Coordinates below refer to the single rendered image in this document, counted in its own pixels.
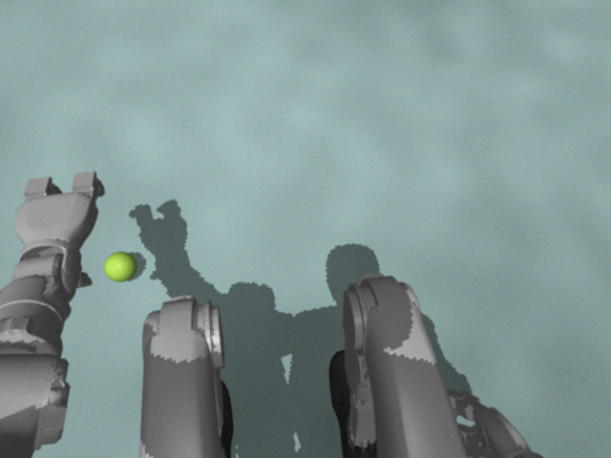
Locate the right robot foot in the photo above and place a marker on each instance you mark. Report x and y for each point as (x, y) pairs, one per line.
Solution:
(340, 398)

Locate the ball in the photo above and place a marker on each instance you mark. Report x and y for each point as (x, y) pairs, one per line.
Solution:
(120, 266)

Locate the right robot hand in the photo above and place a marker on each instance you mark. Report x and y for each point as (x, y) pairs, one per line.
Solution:
(493, 436)

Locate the left robot arm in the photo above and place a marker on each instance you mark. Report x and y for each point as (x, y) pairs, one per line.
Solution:
(33, 308)

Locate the left robot hand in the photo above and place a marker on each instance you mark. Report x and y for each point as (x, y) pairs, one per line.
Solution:
(47, 213)

